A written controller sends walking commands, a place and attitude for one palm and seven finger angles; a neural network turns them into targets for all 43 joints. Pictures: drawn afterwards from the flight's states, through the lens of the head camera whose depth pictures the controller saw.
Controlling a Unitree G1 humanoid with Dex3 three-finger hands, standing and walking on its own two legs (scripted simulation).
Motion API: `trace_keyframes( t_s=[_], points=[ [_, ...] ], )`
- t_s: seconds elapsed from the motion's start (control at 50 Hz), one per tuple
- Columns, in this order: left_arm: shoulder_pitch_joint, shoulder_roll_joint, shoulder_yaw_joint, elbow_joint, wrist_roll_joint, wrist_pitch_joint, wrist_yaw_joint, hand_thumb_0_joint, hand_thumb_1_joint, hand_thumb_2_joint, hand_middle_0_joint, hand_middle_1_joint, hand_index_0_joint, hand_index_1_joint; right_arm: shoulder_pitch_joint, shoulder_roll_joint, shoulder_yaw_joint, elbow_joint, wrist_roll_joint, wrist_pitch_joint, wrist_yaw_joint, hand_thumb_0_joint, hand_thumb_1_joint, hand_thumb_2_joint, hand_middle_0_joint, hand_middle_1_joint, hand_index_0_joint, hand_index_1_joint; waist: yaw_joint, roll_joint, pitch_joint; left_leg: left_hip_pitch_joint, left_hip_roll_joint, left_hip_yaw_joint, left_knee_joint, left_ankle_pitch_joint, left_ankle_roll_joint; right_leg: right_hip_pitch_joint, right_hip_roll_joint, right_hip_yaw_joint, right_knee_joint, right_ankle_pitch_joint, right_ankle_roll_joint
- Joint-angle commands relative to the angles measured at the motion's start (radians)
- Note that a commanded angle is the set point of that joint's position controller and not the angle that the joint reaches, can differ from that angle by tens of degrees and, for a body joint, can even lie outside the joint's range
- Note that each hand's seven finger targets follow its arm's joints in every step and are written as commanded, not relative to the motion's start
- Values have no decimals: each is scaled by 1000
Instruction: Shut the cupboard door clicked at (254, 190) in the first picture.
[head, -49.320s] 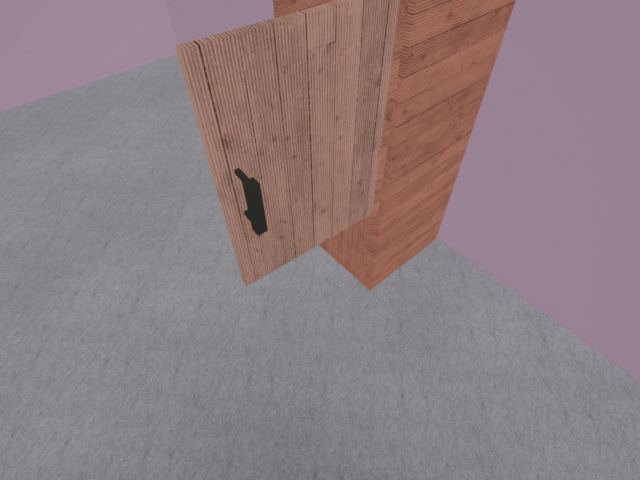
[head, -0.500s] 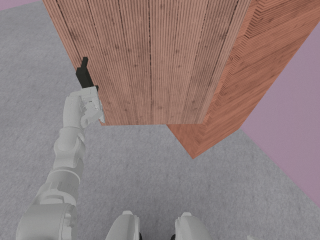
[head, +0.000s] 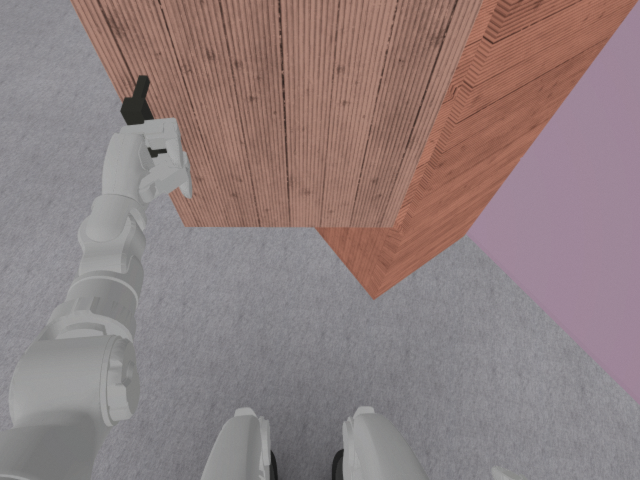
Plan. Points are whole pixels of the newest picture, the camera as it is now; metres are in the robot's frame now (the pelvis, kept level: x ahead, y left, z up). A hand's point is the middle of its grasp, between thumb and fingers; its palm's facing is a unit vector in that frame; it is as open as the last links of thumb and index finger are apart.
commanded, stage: push the door shut along its arc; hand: left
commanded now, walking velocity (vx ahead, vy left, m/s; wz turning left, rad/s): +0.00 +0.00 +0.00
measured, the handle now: (154, 130) +0.56 +0.20 +0.06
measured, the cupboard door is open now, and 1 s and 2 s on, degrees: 56 45 38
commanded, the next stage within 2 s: pull the fist back off the door in 1.20 s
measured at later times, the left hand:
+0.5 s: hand (204, 134) +0.54 +0.13 +0.07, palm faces -0.22 -0.98 -0.03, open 3.1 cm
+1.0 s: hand (227, 105) +0.59 +0.10 +0.07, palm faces -0.32 -0.95 -0.03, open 3.1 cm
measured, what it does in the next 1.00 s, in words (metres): stands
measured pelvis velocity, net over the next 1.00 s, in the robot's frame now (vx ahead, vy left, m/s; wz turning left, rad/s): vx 0.01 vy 0.01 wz -0.06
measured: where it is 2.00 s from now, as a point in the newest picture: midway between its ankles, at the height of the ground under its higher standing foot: outside the picture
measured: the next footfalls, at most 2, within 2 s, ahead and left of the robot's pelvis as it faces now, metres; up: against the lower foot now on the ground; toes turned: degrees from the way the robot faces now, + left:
none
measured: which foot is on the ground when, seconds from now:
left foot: down 0.00-1.00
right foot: down 0.00-1.00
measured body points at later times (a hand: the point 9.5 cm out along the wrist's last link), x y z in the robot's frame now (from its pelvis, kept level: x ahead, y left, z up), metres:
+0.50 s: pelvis +0.00 +0.01 -0.01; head +0.14 +0.03 +0.41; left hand +0.54 +0.18 +0.08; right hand -0.02 -0.25 -0.12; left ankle +0.05 +0.11 -0.63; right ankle +0.03 -0.09 -0.63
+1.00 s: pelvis +0.01 +0.01 -0.03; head +0.19 +0.03 +0.38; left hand +0.60 +0.16 +0.08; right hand -0.05 -0.24 -0.12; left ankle +0.05 +0.11 -0.63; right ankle +0.03 -0.09 -0.63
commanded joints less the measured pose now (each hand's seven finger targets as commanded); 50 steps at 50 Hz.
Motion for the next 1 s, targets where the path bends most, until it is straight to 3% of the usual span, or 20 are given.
trace_keyframes(
  t_s=[0.0,0.08,0.1,0.16,0.2,0.24,0.3,0.38,0.42,0.44,0.46,0.54,0.58,0.62,0.66,0.72,0.76,0.88,0.98],
  points=[
    [-501,173,12,-186,-13,-50,-31,0,900,900,-1300,-1500,-1300,-1500,143,-167,-65,-61,1,-24,-7,0,-900,-900,200,300,200,300,-58,54,-450,315,-19,-77,-116,211,24,178,5,109,-187,244,28],
    [-559,220,33,-155,-4,-38,-46,0,900,900,-1300,-1500,-1300,-1500,168,-176,-63,-52,1,-23,-7,0,-900,-900,200,300,200,300,-72,43,-452,290,-16,-86,-107,194,28,161,10,108,-184,214,26],
    [-588,216,21,-158,-2,-36,-49,0,900,900,-1300,-1500,-1300,-1500,171,-177,-62,-51,0,-24,-5,0,-900,-900,200,300,200,300,-82,75,-459,301,-15,-88,-107,187,27,140,11,105,-182,201,26],
    [-618,249,39,-141,4,-30,-55,0,900,900,-1300,-1500,-1300,-1500,193,-182,-60,-45,-3,-25,-4,0,-900,-900,200,300,200,300,-88,87,-462,310,-12,-97,-103,195,28,121,17,100,-179,192,21],
    [-648,239,22,-129,12,-24,-60,0,900,900,-1300,-1500,-1300,-1500,197,-184,-58,-41,-4,-26,-2,0,-900,-900,200,300,200,300,-100,100,-469,317,-9,-101,-100,191,26,94,17,96,-179,180,23],
    [-663,281,48,-121,17,-19,-64,0,900,900,-1300,-1500,-1300,-1500,209,-190,-57,-37,-6,-26,-1,0,-900,-900,200,300,200,300,-95,105,-476,322,-6,-108,-100,199,25,94,20,92,-174,177,18],
    [-692,264,32,-101,19,-11,-72,0,900,900,-1300,-1500,-1300,-1500,219,-192,-56,-34,-8,-28,3,0,-900,-900,200,300,200,300,-112,129,-480,352,-3,-115,-97,213,23,54,22,83,-172,179,18],
    [-738,343,84,-62,32,7,-71,0,900,900,-1300,-1500,-1300,-1500,233,-201,-47,-35,-12,-28,3,0,-900,-900,200,300,200,300,-123,122,-470,309,1,-117,-83,201,27,42,26,83,-161,163,17],
    [-759,312,51,-58,46,10,-74,0,900,900,-1300,-1500,-1300,-1500,236,-195,-44,-39,-14,-28,6,0,-900,-900,200,300,200,300,-133,138,-472,314,-1,-118,-77,217,26,26,26,80,-156,172,18],
    [-771,333,64,-60,51,11,-73,0,900,900,-1300,-1500,-1300,-1500,244,-197,-44,-36,-16,-27,7,0,-900,-900,200,300,200,300,-131,141,-476,323,4,-124,-77,225,24,24,28,76,-152,175,17],
    [-794,311,43,-86,52,4,-76,0,900,900,-1300,-1500,-1300,-1500,250,-199,-46,-39,-19,-29,8,0,-900,-900,200,300,200,300,-138,166,-505,356,2,-129,-72,250,25,3,29,72,-143,187,15],
    [-810,340,60,-32,58,39,-90,0,900,900,-1300,-1500,-1300,-1500,258,-204,-43,-35,-18,-22,8,0,-900,-900,200,300,200,300,-156,135,-501,323,6,-127,-55,248,27,2,32,72,-144,192,19],
    [-852,351,56,-22,65,47,-97,0,900,900,-1300,-1500,-1300,-1500,263,-204,-39,-31,-18,-25,5,0,-900,-900,200,300,200,300,-168,153,-491,315,8,-128,-46,252,28,-20,32,71,-136,194,19],
    [-894,386,70,-24,75,56,-95,0,900,900,-1300,-1500,-1300,-1500,270,-207,-35,-29,-21,-25,3,0,-900,-900,200,300,200,300,-174,164,-497,305,9,-131,-37,249,29,-27,33,70,-129,188,18],
    [-912,385,71,-29,77,60,-99,0,900,900,-1300,-1500,-1300,-1500,278,-205,-36,-30,-25,-30,4,0,-900,-900,200,300,200,300,-180,190,-527,331,10,-135,-25,283,30,-46,35,65,-117,207,16],
    [-915,451,109,-12,91,78,-109,0,900,900,-1300,-1500,-1300,-1500,290,-209,-32,-29,-28,-25,2,0,-900,-900,200,300,200,300,-174,186,-550,309,12,-132,-11,320,29,-18,38,64,-106,239,17],
    [-913,415,82,-27,96,86,-121,0,900,900,-1300,-1500,-1300,-1500,294,-205,-36,-32,-30,-28,6,0,-900,-900,200,300,200,300,-174,215,-584,345,11,-135,-3,355,27,-34,40,61,-97,263,15],
    [-957,441,90,-41,99,125,-141,0,900,900,-1300,-1500,-1300,-1500,315,-209,-39,-17,-32,-22,1,0,-900,-900,200,300,200,300,-189,209,-599,350,16,-134,7,387,28,-21,44,58,-100,305,19],
    [-1010,389,42,-73,92,137,-160,0,900,900,-1300,-1500,-1300,-1500,321,-205,-45,2,-33,-31,-1,0,-900,-900,200,300,200,300,-201,241,-606,398,14,-137,10,411,26,-46,46,55,-109,316,17]
  ],
)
